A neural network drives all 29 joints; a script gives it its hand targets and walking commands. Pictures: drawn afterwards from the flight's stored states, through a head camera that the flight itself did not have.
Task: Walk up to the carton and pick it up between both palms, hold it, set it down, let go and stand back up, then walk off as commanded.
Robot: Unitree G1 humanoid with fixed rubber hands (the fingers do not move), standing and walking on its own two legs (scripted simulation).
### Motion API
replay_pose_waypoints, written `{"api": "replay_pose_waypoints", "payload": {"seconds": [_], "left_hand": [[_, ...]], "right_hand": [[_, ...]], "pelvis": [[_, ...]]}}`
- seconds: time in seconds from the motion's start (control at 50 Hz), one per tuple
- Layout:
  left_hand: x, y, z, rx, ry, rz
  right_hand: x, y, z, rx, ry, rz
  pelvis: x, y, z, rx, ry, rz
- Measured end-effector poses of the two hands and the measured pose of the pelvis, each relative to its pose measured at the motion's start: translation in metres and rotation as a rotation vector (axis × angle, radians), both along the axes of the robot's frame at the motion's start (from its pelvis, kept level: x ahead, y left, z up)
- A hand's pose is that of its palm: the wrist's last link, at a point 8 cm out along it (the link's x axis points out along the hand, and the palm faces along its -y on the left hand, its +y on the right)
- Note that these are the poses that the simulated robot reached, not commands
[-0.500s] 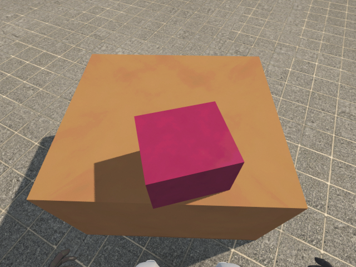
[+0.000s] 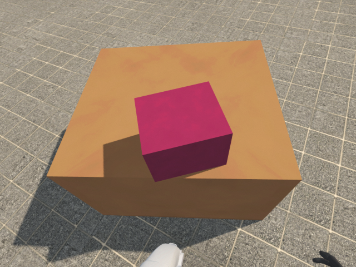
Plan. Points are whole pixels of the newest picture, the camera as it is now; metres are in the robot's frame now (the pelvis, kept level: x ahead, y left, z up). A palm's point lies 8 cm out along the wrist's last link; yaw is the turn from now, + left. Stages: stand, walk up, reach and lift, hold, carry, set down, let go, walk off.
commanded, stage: walk off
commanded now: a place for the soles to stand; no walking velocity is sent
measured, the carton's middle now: (181, 132) +0.52 +0.04 -0.12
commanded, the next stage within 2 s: stand in 1.48 s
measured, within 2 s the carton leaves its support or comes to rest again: neither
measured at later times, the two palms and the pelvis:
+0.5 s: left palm out of the picture -0.02 +0.37 -0.13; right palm out of the picture +0.00 -0.24 -0.08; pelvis -0.11 +0.06 +0.00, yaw +2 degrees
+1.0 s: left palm out of the picture -0.16 +0.34 -0.11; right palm out of the picture -0.11 -0.28 -0.11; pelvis -0.18 +0.04 +0.00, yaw +2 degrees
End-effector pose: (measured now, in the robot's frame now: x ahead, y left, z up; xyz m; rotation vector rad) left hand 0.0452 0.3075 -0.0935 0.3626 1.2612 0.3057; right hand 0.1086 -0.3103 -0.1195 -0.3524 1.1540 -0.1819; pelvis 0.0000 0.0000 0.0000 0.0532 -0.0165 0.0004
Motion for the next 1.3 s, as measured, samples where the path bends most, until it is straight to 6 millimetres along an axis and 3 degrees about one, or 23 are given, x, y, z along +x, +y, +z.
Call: {"api": "replay_pose_waypoints", "payload": {"seconds": [0.16,0.3,0.42,0.54,0.66,0.78,0.88,0.96,1.1,1.3], "left_hand": [[-0.007,0.016,-0.001,0.002,-0.095,-0.012],[-0.014,0.05,-0.032,-0.043,-0.125,-0.038],[-0.033,0.061,-0.035,-0.074,-0.136,-0.017],[-0.077,0.069,-0.036,-0.075,-0.075,-0.05],[-0.13,0.07,-0.036,-0.06,0.005,-0.053],[-0.181,0.054,-0.034,-0.042,0.044,-0.015],[-0.214,0.034,-0.021,-0.055,0.048,0.029],[-0.213,0.028,-0.015,-0.067,0.012,0.043],[-0.18,0.035,-0.029,-0.111,-0.077,0.009],[-0.148,0.039,-0.038,-0.144,-0.119,-0.007]], "right_hand": [[-0.028,0.008,0.004,-0.033,0.042,0.043],[-0.056,0.04,0.01,-0.07,-0.015,0.061],[-0.094,0.063,0.028,-0.083,0.005,0.078],[-0.114,0.069,0.042,-0.092,-0.064,0.038],[-0.144,0.059,0.038,-0.082,-0.078,0.023],[-0.176,0.037,0.017,-0.052,-0.041,0.0],[-0.2,0.029,0.011,-0.035,0.014,-0.019],[-0.215,0.027,0.009,-0.027,0.04,-0.009],[-0.229,0.041,0.008,-0.057,0.088,0.02],[-0.199,0.067,0.02,-0.037,0.0,0.048]], "pelvis": [[-0.033,0.012,-0.002,-0.008,-0.012,0.033],[-0.066,0.04,-0.018,-0.034,-0.026,0.045],[-0.089,0.052,-0.008,-0.075,-0.022,0.053],[-0.115,0.057,-0.003,-0.091,-0.013,0.032],[-0.14,0.053,-0.006,-0.092,-0.012,0.017],[-0.163,0.037,-0.015,-0.079,-0.021,0.004],[-0.176,0.031,-0.005,-0.041,-0.025,0.005],[-0.182,0.034,-0.001,-0.038,-0.02,0.026],[-0.186,0.046,-0.006,-0.039,-0.013,0.063],[-0.177,0.048,-0.003,-0.062,0.001,0.039]]}}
